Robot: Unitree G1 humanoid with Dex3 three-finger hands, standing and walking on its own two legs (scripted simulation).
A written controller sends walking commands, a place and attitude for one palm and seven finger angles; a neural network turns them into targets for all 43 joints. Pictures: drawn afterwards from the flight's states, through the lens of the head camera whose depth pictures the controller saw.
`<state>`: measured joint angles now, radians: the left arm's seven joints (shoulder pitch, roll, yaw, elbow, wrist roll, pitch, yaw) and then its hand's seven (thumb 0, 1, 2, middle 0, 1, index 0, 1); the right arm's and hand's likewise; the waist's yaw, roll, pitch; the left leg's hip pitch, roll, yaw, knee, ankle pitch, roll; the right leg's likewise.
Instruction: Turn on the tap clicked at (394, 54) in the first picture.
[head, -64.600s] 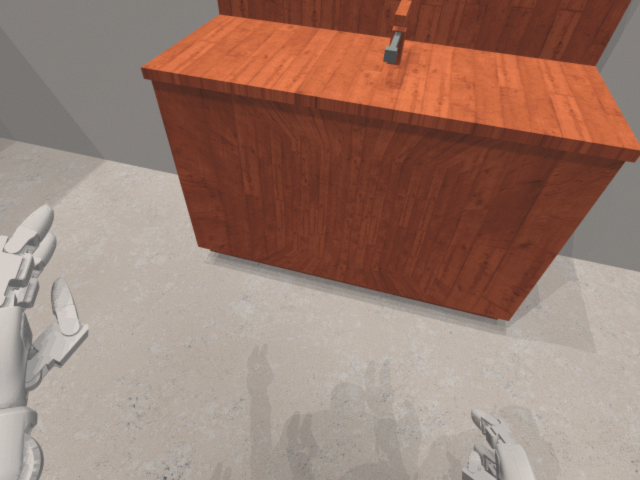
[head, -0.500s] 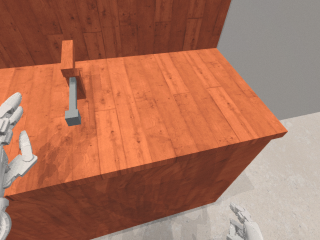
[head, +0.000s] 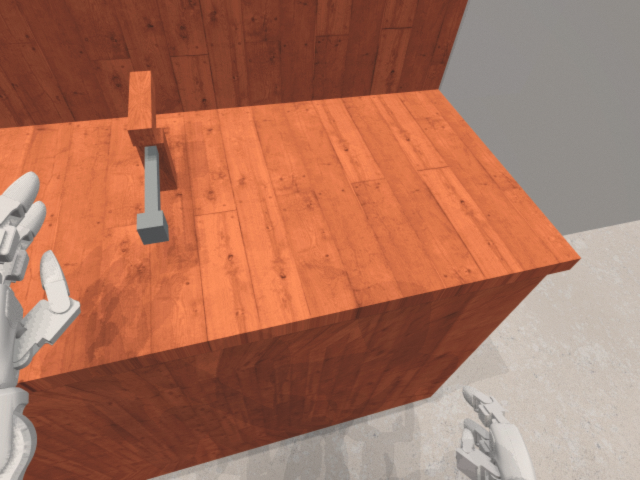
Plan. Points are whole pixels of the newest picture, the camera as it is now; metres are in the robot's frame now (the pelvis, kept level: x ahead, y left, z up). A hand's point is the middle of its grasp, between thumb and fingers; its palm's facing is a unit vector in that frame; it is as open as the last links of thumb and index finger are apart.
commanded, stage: look again from close up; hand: left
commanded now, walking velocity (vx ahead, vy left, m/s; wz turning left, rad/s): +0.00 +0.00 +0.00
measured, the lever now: (153, 227) +0.35 +0.24 +0.12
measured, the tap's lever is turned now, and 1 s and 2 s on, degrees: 0 0 0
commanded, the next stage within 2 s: come to a stop and stand still in 0.18 s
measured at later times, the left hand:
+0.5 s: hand (62, 282) +0.23 +0.26 +0.18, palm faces +0.44 -0.78 -0.44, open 7.4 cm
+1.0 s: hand (98, 296) +0.22 +0.22 +0.18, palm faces +0.42 -0.86 -0.29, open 7.4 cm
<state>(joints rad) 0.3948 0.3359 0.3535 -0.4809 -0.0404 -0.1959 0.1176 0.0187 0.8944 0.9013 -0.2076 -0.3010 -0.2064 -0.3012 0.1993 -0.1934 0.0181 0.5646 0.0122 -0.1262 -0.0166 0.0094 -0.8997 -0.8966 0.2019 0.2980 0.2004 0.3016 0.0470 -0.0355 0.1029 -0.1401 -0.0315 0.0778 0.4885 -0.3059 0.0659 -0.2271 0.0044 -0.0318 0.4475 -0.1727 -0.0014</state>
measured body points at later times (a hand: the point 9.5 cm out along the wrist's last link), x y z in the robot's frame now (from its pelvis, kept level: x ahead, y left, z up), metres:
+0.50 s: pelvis -0.01 -0.02 +0.00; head +0.02 +0.01 +0.45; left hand +0.20 +0.30 +0.21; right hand +0.17 -0.24 -0.07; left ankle -0.02 +0.07 -0.74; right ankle +0.04 -0.12 -0.74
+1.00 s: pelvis -0.01 -0.02 +0.00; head +0.01 +0.00 +0.45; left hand +0.19 +0.27 +0.19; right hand +0.17 -0.25 -0.07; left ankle -0.02 +0.07 -0.74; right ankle +0.04 -0.12 -0.74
